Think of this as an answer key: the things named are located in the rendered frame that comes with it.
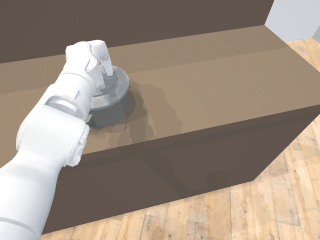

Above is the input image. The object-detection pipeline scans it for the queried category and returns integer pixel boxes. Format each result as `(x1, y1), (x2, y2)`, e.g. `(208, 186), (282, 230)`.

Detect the left robot hand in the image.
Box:
(87, 40), (113, 90)

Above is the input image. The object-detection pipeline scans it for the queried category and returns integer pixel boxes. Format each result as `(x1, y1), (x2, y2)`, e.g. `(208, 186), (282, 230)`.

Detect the robot left forearm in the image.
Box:
(16, 41), (104, 151)

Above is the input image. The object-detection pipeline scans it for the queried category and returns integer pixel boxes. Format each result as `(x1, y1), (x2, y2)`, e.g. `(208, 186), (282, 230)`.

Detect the table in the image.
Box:
(0, 0), (320, 235)

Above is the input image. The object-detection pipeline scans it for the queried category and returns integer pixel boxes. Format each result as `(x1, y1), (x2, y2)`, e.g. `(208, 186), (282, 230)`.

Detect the lid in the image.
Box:
(90, 64), (130, 111)

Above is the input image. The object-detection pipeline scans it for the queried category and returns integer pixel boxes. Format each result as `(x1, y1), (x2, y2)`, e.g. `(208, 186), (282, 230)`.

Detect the pot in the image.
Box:
(85, 93), (130, 128)

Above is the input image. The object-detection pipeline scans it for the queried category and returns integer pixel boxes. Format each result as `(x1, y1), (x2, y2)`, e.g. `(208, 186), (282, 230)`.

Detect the robot left upper arm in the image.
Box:
(0, 104), (90, 240)

